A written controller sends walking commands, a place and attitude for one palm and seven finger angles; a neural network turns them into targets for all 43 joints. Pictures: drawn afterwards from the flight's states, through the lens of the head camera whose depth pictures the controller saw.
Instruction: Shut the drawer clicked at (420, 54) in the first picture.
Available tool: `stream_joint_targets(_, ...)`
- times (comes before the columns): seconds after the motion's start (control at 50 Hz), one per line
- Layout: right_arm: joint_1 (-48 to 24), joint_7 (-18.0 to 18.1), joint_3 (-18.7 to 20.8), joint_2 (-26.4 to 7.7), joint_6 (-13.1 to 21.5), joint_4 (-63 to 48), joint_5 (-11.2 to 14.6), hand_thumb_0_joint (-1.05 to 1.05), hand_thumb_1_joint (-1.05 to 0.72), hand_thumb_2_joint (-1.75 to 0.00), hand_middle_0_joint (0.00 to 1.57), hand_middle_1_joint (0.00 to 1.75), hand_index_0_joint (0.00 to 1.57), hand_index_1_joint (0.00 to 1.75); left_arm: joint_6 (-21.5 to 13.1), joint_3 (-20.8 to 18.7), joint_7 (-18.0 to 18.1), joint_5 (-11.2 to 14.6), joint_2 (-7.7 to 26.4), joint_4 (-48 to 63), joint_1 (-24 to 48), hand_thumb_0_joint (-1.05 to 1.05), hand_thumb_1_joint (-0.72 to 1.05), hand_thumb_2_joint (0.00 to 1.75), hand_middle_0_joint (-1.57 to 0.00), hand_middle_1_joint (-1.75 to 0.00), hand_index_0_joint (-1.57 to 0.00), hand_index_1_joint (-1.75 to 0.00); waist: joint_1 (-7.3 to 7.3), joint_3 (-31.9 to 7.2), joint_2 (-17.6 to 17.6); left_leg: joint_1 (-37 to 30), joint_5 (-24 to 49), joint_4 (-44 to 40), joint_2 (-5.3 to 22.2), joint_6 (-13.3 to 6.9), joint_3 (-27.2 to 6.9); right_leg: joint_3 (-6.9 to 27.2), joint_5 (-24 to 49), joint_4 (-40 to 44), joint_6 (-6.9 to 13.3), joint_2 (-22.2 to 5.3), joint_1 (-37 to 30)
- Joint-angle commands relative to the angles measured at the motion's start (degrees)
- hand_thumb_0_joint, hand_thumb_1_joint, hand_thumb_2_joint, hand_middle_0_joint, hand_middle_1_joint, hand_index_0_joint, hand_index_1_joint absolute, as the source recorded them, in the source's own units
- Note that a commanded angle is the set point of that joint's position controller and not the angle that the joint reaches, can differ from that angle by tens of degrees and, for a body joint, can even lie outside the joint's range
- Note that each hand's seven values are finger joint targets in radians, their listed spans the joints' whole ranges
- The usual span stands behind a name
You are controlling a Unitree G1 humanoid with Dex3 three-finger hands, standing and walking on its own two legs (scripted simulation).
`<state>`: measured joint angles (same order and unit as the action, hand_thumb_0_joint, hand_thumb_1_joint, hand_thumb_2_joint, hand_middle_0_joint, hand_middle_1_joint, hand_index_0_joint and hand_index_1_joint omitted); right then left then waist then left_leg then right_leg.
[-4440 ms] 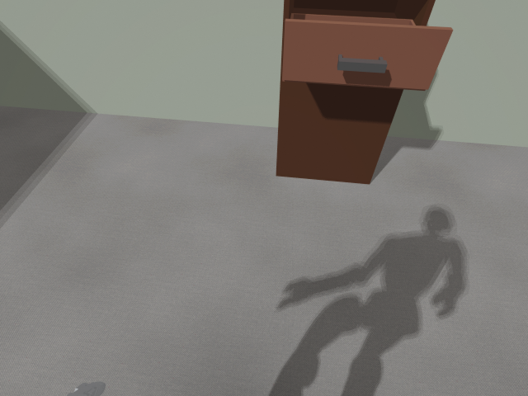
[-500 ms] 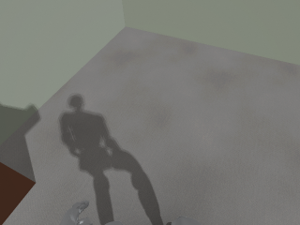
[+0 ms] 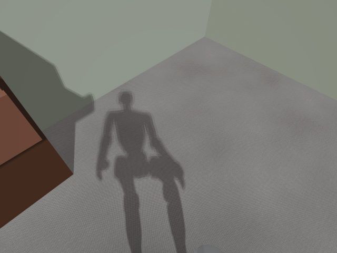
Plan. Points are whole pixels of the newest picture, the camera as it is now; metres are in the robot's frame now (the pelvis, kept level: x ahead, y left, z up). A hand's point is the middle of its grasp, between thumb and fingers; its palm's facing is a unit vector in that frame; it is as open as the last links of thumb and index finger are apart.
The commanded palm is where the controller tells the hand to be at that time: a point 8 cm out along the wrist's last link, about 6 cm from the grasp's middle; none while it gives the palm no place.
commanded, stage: turn to face it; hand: left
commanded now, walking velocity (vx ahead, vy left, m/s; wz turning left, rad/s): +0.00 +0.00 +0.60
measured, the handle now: out of the picture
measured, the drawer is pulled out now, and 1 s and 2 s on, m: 0.30 0.30 0.30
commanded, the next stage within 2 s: take the last steps up to it in 1.24 s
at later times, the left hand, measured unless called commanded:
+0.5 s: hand out of the picture -0.04 +0.14 -0.15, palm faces +0.36 -0.90 -0.26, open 7.4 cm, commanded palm none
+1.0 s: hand out of the picture -0.08 +0.19 -0.15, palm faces +0.60 -0.75 -0.29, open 7.4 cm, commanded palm none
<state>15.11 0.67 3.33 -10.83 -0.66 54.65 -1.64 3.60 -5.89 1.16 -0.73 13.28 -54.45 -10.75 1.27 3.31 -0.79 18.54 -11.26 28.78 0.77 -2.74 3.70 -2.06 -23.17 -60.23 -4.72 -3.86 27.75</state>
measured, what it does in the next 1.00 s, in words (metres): steps on the spot, turning left: right foot, then left foot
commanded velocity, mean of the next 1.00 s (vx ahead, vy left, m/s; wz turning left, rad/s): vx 0.00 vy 0.00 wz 0.56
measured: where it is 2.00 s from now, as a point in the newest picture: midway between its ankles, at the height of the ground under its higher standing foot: outside the picture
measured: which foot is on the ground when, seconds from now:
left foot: down 0.00-0.20, up 0.22-0.62, down 0.64-1.00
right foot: up 0.00-0.18, down 0.20-0.64, up 0.66-1.00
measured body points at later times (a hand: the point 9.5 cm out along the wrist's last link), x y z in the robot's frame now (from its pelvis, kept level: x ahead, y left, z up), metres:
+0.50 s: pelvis -0.03 -0.07 +0.00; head +0.01 -0.07 +0.45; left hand -0.06 +0.18 -0.13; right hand +0.16 -0.28 -0.14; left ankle -0.08 +0.08 -0.67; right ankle +0.00 -0.17 -0.74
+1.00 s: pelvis -0.04 -0.05 +0.00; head +0.00 -0.03 +0.45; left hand -0.11 +0.23 -0.13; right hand +0.17 -0.21 -0.15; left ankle -0.10 +0.05 -0.74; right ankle +0.04 -0.16 -0.71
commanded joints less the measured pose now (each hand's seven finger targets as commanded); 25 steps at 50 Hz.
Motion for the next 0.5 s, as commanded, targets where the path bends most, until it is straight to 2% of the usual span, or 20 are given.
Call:
stream_joint_targets(0.0, 1.5, 0.2, 3.4, -12.0, 0.3, -3.5, 0.2, 0.0, -0.9, -0.9, 0.2, 0.3, 0.2, 0.3, -1.7, 0.2, -0.1, 0.3, 2.2, 6.0, 2.8, 0.0, 0.9, 0.9, -0.2, -0.3, -0.2, -0.3, 1.58, -7.3, 9.0, -11.4, 11.8, -10.2, 14.0, -7.2, -19.3, 1.3, -2.0, 6.7, -0.2, 0.2, 1.9)
stream_joint_targets(0.04, 0.3, -0.1, 3.7, -12.7, -0.1, -3.9, 0.2, 0.0, -0.9, -0.9, 0.2, 0.3, 0.2, 0.3, -1.8, 0.3, -0.1, 0.3, 2.5, 6.3, 2.3, 0.0, 0.9, 0.9, -0.2, -0.3, -0.2, -0.3, 1.49, -7.0, 9.7, -10.5, 10.3, -9.9, 13.4, -7.1, -20.7, 1.1, -2.4, 10.3, 0.1, 1.1, -0.1)
stream_joint_targets(0.08, -1.8, -0.3, 4.0, -13.5, -0.6, -4.9, 0.1, 0.0, -0.9, -0.9, 0.2, 0.3, 0.2, 0.3, -2.0, 0.5, 0.1, 0.5, 2.7, 6.2, 0.4, 0.0, 0.9, 0.9, -0.2, -0.3, -0.2, -0.3, 0.82, -7.5, 11.2, -7.3, 9.8, -9.1, 12.7, -6.8, -22.2, 0.8, -2.2, 15.7, 0.6, 1.9, -5.2)
stream_joint_targets(0.12, -4.2, -0.6, 4.3, -13.9, -1.1, -5.9, 0.1, 0.0, -0.9, -0.9, 0.2, 0.3, 0.2, 0.3, -2.2, 0.5, 0.2, 0.7, 3.4, 5.6, -3.5, 0.0, 0.9, 0.9, -0.2, -0.3, -0.2, -0.3, -0.86, -7.6, 10.7, -2.9, 7.2, -7.8, 10.5, -5.3, -22.6, -0.3, 1.2, 24.2, 1.2, 3.2, -12.0)
stream_joint_targets(0.14, -5.6, -0.8, 4.4, -13.7, -1.3, -6.7, 0.4, 0.0, -0.9, -0.9, 0.2, 0.3, 0.2, 0.3, -2.6, 0.3, 0.3, 0.6, 4.4, 5.0, -6.3, 0.0, 0.9, 0.9, -0.2, -0.3, -0.2, -0.3, -2.29, -7.6, 9.3, 1.2, 4.4, -5.8, 8.7, -3.6, -21.5, -0.7, 5.9, 31.7, 1.5, 3.0, -18.0)
stream_joint_targets(0.16, -6.5, -1.1, 4.2, -11.4, -1.5, -7.5, 0.9, 0.0, -0.9, -0.9, 0.2, 0.3, 0.2, 0.3, -3.0, -0.3, 0.6, 0.1, 6.9, 4.8, -9.4, 0.0, 0.9, 0.9, -0.2, -0.3, -0.2, -0.3, -3.94, -7.4, 3.6, 8.6, -3.1, 0.9, 4.7, -0.3, -18.2, 3.5, 6.2, 41.6, 3.1, -2.3, -25.1)
stream_joint_targets(0.18, -5.8, -1.4, 3.4, -6.6, -1.6, -9.3, 1.1, 0.0, -0.9, -0.9, 0.2, 0.3, 0.2, 0.3, -3.6, -1.3, 1.0, -1.1, 13.2, 5.8, -9.1, 0.0, 0.9, 0.9, -0.2, -0.3, -0.2, -0.3, -4.0, -5.2, -16.3, 20.7, -16.4, 17.1, -4.5, 5.3, -6.7, 23.1, -0.6, 49.5, 9.5, -19.6, -27.7)
stream_joint_targets(0.2, -7.7, -1.3, 3.7, -9.1, -1.6, -10.0, 0.2, 0.0, -0.9, -0.9, 0.2, 0.3, 0.2, 0.3, -3.0, -0.4, 1.0, -0.5, 14.1, 7.6, -5.3, 0.0, 0.9, 0.9, -0.2, -0.3, -0.2, -0.3, -3.51, -2.9, -13.6, 18.6, -20.9, 29.3, -2.5, 4.8, -7.7, 23.2, -0.2, 49.9, 12.9, -25.1, -16.0)
stream_joint_targets(0.22, -8.3, -1.6, 3.9, -9.3, -2.3, -9.4, 0.0, 0.0, -0.9, -0.9, 0.2, 0.3, 0.2, 0.3, -3.4, -0.6, 1.1, -0.4, 12.2, 8.3, -2.1, 0.0, 0.9, 0.9, -0.2, -0.3, -0.2, -0.3, -1.99, -1.2, -14.5, 17.6, -18.2, 35.3, -1.2, 4.4, -9.3, 21.8, -0.6, 50.0, 11.9, -21.7, -11.2)
stream_joint_targets(0.24, -7.2, -1.9, 4.0, -9.9, -2.5, -8.4, 0.1, 0.0, -0.9, -0.9, 0.2, 0.3, 0.2, 0.3, -3.5, -0.1, 1.1, -0.4, 10.2, 8.9, 0.7, 0.0, 0.9, 0.9, -0.2, -0.3, -0.2, -0.3, -0.19, 0.3, -10.8, 17.2, -15.0, 39.2, 0.2, 4.6, -8.4, 17.1, 3.1, 48.4, 11.1, -19.3, -10.0)
stream_joint_targets(0.26, -6.3, -2.3, 3.8, -9.2, -2.6, -7.1, 0.0, 0.0, -0.9, -0.9, 0.2, 0.3, 0.2, 0.3, -3.8, 0.7, 0.9, -0.5, 8.5, 9.1, 2.8, 0.0, 0.9, 0.9, -0.2, -0.3, -0.2, -0.3, 1.1, 2.0, -8.2, 16.5, -10.9, 41.6, 0.9, 5.4, -6.8, 9.8, 9.7, 45.6, 10.1, -15.6, -10.2)
stream_joint_targets(0.28, -5.2, -2.5, 3.4, -8.8, -2.6, -6.5, 0.1, 0.0, -0.9, -0.9, 0.2, 0.3, 0.2, 0.3, -4.1, 1.0, 0.8, -0.6, 7.6, 9.2, 2.4, 0.0, 0.9, 0.9, -0.2, -0.3, -0.2, -0.3, 1.21, 0.9, -7.5, 16.3, -9.4, 41.8, 0.9, 6.2, -5.3, 5.9, 15.9, 43.4, 9.9, -14.0, -12.8)
stream_joint_targets(0.3, -5.3, -2.6, 3.2, -8.5, -2.6, -6.4, 0.3, 0.0, -0.9, -0.9, 0.2, 0.3, 0.2, 0.3, -4.3, 1.1, 0.8, -0.6, 7.7, 8.9, 1.0, 0.0, 0.9, 0.9, -0.2, -0.3, -0.2, -0.3, 0.57, -0.6, -8.1, 16.3, -9.2, 40.7, 1.0, 6.7, -4.4, 3.7, 20.3, 42.2, 10.2, -13.8, -16.0)
stream_joint_targets(0.34, -7.9, -2.7, 3.0, -8.1, -2.8, -7.0, 0.5, 0.0, -0.9, -0.9, 0.2, 0.3, 0.2, 0.3, -4.2, 1.0, 0.8, -0.7, 8.2, 7.8, -2.1, 0.0, 0.9, 0.9, -0.2, -0.3, -0.2, -0.3, -1.11, -0.4, -8.4, 15.3, -10.0, 37.4, 1.4, 7.3, -3.0, 1.9, 22.5, 41.9, 10.5, -14.7, -17.7)
stream_joint_targets(0.4, -11.8, -2.7, 2.4, -7.7, -2.9, -7.9, 0.5, 0.0, -0.9, -0.9, 0.2, 0.3, 0.2, 0.3, -3.9, 0.8, 0.7, -0.9, 9.8, 6.8, -5.6, 0.0, 0.9, 0.9, -0.2, -0.3, -0.2, -0.3, -3.29, -0.7, -9.2, 13.5, -12.4, 30.8, 1.4, 7.4, -1.3, 1.4, 24.0, 41.5, 11.4, -15.9, -20.2)
stream_joint_targets(0.48, -13.9, -2.7, 1.6, -7.1, -2.2, -8.6, 0.9, 0.0, -0.9, -0.9, 0.2, 0.3, 0.2, 0.3, -3.7, 0.1, 0.6, -1.1, 11.6, 5.9, -7.1, 0.0, 0.9, 0.9, -0.2, -0.3, -0.2, -0.3, -4.53, -3.9, -11.0, 9.4, -15.0, 20.0, 1.3, 6.8, 1.1, -0.5, 31.2, 38.5, 12.2, -17.9, -24.1)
